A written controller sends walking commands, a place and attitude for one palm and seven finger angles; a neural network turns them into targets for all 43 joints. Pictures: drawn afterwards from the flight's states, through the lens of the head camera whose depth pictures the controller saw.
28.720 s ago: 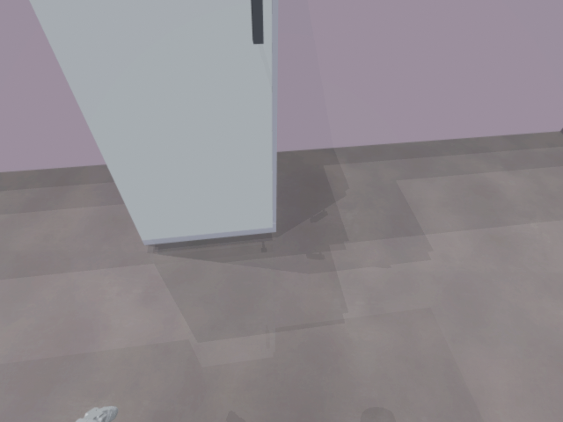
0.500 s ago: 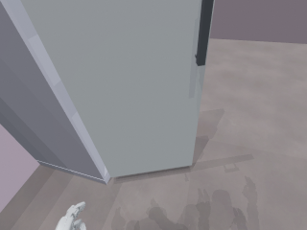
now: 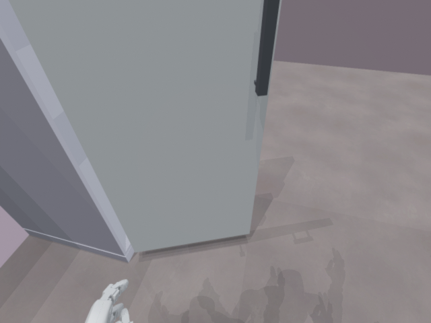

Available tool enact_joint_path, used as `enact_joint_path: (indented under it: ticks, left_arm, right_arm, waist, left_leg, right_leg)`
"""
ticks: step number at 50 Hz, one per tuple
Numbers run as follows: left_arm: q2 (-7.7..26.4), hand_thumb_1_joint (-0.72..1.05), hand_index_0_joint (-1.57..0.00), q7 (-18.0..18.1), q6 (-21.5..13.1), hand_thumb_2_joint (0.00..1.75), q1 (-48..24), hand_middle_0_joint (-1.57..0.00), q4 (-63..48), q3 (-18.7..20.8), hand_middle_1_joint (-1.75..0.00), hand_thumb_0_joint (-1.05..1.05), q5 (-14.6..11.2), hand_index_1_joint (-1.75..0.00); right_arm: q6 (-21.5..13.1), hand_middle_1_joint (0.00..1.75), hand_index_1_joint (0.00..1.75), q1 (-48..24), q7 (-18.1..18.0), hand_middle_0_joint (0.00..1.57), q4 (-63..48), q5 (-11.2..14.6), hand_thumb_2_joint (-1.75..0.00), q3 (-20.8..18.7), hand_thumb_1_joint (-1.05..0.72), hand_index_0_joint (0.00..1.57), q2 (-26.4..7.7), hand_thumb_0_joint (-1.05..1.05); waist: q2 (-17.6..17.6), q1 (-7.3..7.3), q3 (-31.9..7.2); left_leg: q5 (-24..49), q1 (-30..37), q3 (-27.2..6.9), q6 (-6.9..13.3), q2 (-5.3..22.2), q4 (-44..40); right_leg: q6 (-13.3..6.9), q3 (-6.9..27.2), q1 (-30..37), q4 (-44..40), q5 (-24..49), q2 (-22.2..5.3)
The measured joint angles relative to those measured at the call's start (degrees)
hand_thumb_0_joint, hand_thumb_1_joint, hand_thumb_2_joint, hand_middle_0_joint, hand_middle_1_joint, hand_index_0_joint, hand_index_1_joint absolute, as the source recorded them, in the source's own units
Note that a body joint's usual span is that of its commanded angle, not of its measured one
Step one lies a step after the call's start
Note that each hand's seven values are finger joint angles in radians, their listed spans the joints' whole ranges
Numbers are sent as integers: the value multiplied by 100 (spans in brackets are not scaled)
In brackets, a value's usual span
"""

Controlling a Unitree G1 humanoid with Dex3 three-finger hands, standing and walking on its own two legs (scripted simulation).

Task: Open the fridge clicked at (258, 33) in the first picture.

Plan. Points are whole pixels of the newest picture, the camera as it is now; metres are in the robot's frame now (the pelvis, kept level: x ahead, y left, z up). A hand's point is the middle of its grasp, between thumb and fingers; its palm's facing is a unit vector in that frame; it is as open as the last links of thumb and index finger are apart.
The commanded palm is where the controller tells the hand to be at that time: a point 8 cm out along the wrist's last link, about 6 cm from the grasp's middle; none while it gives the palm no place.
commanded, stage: let the arm hang, fingers relaxed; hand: right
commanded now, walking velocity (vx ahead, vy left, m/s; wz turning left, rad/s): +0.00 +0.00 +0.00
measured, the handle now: (264, 39) +0.66 -0.10 +0.26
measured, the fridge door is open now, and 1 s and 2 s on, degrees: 65 65 65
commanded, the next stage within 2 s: look to check the result in 1.10 s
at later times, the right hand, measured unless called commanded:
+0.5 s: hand out of the picture -0.06 -0.20 -0.18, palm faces +0.07 +0.98 -0.20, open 7.2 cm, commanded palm none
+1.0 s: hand out of the picture +0.08 -0.23 -0.15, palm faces +0.04 +0.95 -0.30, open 7.4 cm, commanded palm none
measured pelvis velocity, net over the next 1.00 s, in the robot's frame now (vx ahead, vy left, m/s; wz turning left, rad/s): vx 0.00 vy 0.01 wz -0.06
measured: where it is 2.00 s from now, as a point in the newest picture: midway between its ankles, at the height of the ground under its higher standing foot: outside the picture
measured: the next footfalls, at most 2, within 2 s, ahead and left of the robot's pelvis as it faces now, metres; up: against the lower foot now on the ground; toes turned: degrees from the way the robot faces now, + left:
none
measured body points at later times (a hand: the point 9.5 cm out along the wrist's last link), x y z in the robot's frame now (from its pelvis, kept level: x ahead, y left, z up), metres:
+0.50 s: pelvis -0.02 +0.01 +0.00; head +0.00 -0.02 +0.45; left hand -0.01 +0.27 -0.14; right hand -0.06 -0.25 -0.16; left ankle +0.00 +0.13 -0.73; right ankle +0.03 -0.09 -0.74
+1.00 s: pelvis +0.00 +0.01 +0.01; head +0.01 +0.01 +0.46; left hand +0.11 +0.29 -0.12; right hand +0.08 -0.28 -0.13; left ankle +0.00 +0.13 -0.73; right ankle +0.03 -0.09 -0.73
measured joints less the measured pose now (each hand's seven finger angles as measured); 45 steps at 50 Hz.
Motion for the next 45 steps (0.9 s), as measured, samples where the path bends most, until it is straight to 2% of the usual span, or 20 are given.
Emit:
enact_joint_path:
  ticks: [1, 2, 5, 7, 9, 11, 12, 14, 15, 17, 25, 34, 45]
  left_arm:
    - [90, 90, -21, -91, -82, 89, -46, -21, 120, 50, -30, 1, -13, -30]
    - [217, 90, -21, -203, -59, 89, -134, -21, 244, 105, -30, 1, -23, -30]
    - [534, 90, -21, -336, 277, 89, -477, -21, 513, 190, -30, 1, 67, -30]
    - [616, 90, -21, -333, 438, 89, -616, -21, 583, 212, -30, 1, 145, -30]
    - [628, 90, -21, -336, 552, 89, -666, -21, 645, 209, -30, 1, 155, -30]
    - [581, 90, -21, -356, 651, 89, -643, -21, 751, 196, -30, 1, 121, -30]
    - [569, 90, -21, -366, 705, 89, -633, -20, 847, 211, -30, 1, 104, -29]
    - [552, 90, -21, -370, 825, 90, -512, -20, 1067, 254, -29, 1, 98, -29]
    - [533, 90, -20, -361, 872, 90, -419, -20, 1186, 269, -29, 1, 99, -29]
    - [463, 90, -20, -334, 908, 90, -209, -20, 1442, 280, -29, 1, 94, -29]
    - [134, 90, -20, -301, 946, 90, 260, -20, 2303, 214, -29, 1, 71, -29]
    - [205, 90, -21, -313, 827, 89, -118, -21, 2459, 259, -30, 1, 38, -29]
    - [573, 90, -21, -355, 726, 89, -744, -20, 2405, 259, -29, 0, 49, -29]
  right_arm:
    - [-14, 30, 30, -189, 61, 21, 355, -90, -90, 103, -88, 21, 35, 1]
    - [126, 30, 30, -465, 179, 20, 890, -176, -90, 301, -89, 21, 43, 1]
    - [943, 30, 30, -1235, 455, 20, 2851, -314, -90, 1012, -89, 20, 115, 0]
    - [1318, 30, 30, -1566, 584, 19, 4099, -365, -90, 1459, -90, 19, 238, 0]
    - [1505, 30, 29, -1691, 688, 19, 5087, -384, -90, 1839, -90, 19, 408, 1]
    - [1547, 30, 29, -1618, 770, 19, 5813, -409, -90, 2129, -90, 19, 558, 1]
    - [1555, 30, 29, -1582, 796, 19, 6178, -424, -90, 2236, -90, 19, 685, 1]
    - [1624, 30, 29, -1476, 846, 20, 6826, -428, -90, 2442, -90, 20, 955, 1]
    - [1648, 30, 30, -1414, 839, 20, 7080, -420, -90, 2488, -91, 20, 1063, 1]
    - [1636, 30, 30, -1340, 752, 20, 7482, -394, -90, 2394, -95, 20, 1074, 1]
    - [1473, 30, 30, -1149, 762, 20, 8444, -353, -90, 2238, -94, 20, 737, 1]
    - [1350, 30, 30, -1318, 711, 20, 8777, -338, -90, 2204, -91, 20, 447, 1]
    - [1219, 30, 30, -2028, 735, 20, 8579, -341, -90, 2270, -90, 20, 441, 1]
  waist:
    - [-27, 2, -13]
    - [-79, 9, -10]
    - [-202, 151, 47]
    - [-194, 288, 169]
    - [-97, 359, 311]
    - [137, 365, 392]
    - [162, 380, 453]
    - [124, 448, 524]
    - [119, 449, 549]
    - [135, 394, 619]
    - [115, 156, 677]
    - [-142, 179, 571]
    - [-146, 194, 364]
  left_leg:
    - [12, -101, 44, -22, 40, 135]
    - [26, -274, 83, -38, 92, 403]
    - [-833, -920, -153, -44, 136, 1662]
    - [-1076, -1142, -318, -54, 120, 2021]
    - [-868, -1076, -367, -50, 143, 1679]
    - [-293, -819, -470, -2, 216, 891]
    - [-18, -811, -450, -12, 183, 852]
    - [45, -736, -300, -15, 107, 804]
    - [45, -679, -235, -6, 75, 720]
    - [84, -575, -134, -3, 5, 560]
    - [386, -297, -112, -6, 51, -93]
    - [463, -87, -185, -57, 115, -337]
    - [435, 88, -233, -65, 144, -469]
  right_leg:
    - [-30, 11, -36, -13, 39, 37]
    - [-61, 35, -93, -1, 73, 90]
    - [-162, 82, -260, 9, 181, 264]
    - [-189, 112, -303, -12, 263, 332]
    - [-152, 97, -309, 22, 287, 347]
    - [-79, 15, -369, 177, 219, 383]
    - [-42, 32, -393, 276, 169, 347]
    - [8, 177, -420, 423, -81, 276]
    - [21, 229, -423, 451, -168, 235]
    - [35, 307, -387, 364, 82, 148]
    - [16, 332, -112, -285, 425, 156]
    - [-1, 268, 171, -652, 551, 197]
    - [13, 230, 404, -885, 562, 214]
